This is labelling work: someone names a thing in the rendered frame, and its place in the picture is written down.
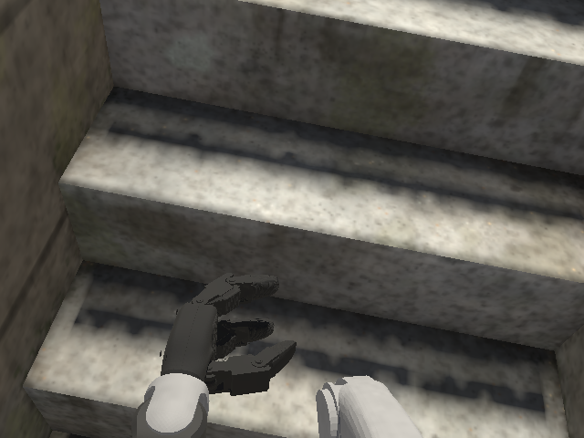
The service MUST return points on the robot left hand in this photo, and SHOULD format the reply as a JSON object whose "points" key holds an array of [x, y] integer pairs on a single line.
{"points": [[198, 338]]}

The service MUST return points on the right robot thigh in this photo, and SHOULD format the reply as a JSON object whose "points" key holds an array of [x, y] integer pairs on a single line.
{"points": [[360, 407]]}

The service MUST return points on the left robot forearm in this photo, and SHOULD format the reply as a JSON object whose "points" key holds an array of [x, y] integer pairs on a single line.
{"points": [[175, 405]]}

